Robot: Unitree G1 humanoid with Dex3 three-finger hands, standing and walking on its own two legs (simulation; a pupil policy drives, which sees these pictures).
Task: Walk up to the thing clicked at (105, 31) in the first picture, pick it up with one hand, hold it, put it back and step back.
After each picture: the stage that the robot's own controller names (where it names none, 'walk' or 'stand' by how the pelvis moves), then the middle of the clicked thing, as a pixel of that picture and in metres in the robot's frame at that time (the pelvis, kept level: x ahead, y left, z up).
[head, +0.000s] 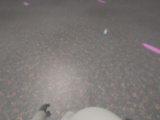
stand; (105, 31) +2.30 -0.42 -0.72
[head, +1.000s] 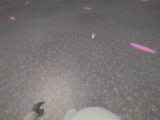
walk; (93, 35) +2.20 +0.06 -0.70
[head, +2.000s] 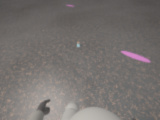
walk; (78, 44) +1.58 +0.34 -0.71
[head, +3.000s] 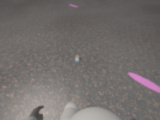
walk; (77, 58) +1.08 +0.27 -0.71
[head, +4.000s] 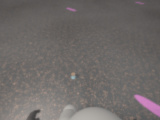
walk; (73, 75) +0.69 +0.24 -0.70
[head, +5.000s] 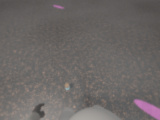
walk; (67, 86) +0.47 +0.25 -0.70
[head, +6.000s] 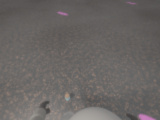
stand; (67, 96) +0.36 +0.25 -0.72
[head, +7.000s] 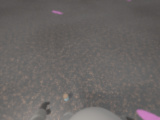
stand; (65, 97) +0.34 +0.27 -0.72
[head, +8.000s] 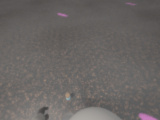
stand; (67, 96) +0.38 +0.25 -0.73
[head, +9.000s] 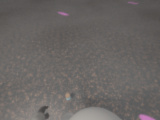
stand; (67, 96) +0.37 +0.25 -0.73
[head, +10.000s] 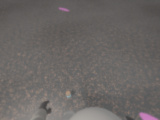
go down; (68, 94) +0.37 +0.24 -0.72
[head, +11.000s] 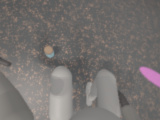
go down; (49, 52) +0.45 +0.29 -0.29
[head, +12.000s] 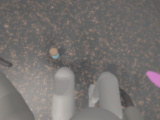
close in; (54, 53) +0.44 +0.29 -0.30
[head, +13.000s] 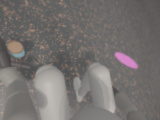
close in; (17, 50) +0.42 +0.34 -0.22
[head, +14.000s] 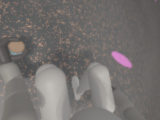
close; (17, 48) +0.40 +0.33 -0.23
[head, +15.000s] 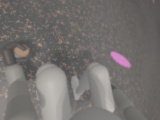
lift; (21, 52) +0.38 +0.30 -0.23
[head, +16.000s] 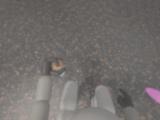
lift; (58, 68) +0.33 +0.21 -0.02
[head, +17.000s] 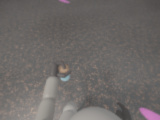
hold; (64, 72) +0.33 +0.18 +0.00
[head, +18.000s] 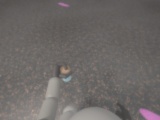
hold; (66, 73) +0.33 +0.17 -0.01
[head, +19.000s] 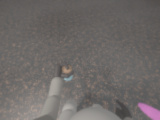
crouch; (67, 73) +0.34 +0.16 -0.04
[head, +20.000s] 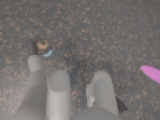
lower; (45, 48) +0.46 +0.27 -0.11
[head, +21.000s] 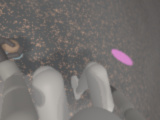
lower; (13, 50) +0.41 +0.33 -0.23
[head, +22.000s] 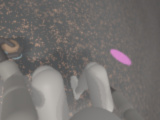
lower; (13, 50) +0.41 +0.33 -0.23
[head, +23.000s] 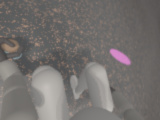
lower; (12, 49) +0.41 +0.33 -0.23
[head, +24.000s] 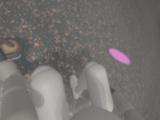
lower; (12, 50) +0.41 +0.33 -0.22
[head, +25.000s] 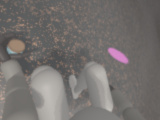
open; (15, 49) +0.41 +0.31 -0.23
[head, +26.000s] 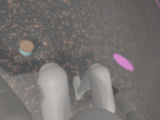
stand; (26, 48) +0.41 +0.31 -0.23
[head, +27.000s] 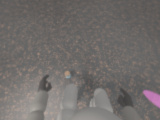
walk; (67, 74) +0.41 +0.22 -0.53
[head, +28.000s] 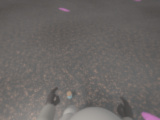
stand; (69, 94) +0.38 +0.21 -0.66
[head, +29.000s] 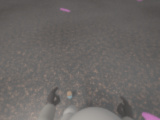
stand; (69, 94) +0.38 +0.21 -0.67
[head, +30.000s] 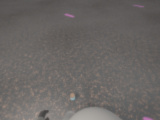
stand; (72, 96) +0.39 +0.19 -0.72
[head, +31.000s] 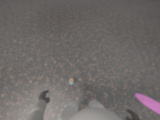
walk; (71, 81) +0.45 +0.18 -0.71
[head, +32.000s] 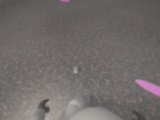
walk; (75, 69) +0.71 +0.25 -0.70
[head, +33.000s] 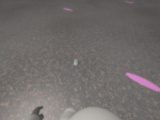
stand; (75, 62) +1.03 +0.25 -0.70
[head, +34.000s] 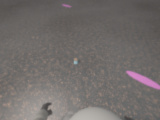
stand; (75, 61) +1.01 +0.25 -0.72
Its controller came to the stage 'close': yes
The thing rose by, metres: 0.70
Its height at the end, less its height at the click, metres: +0.00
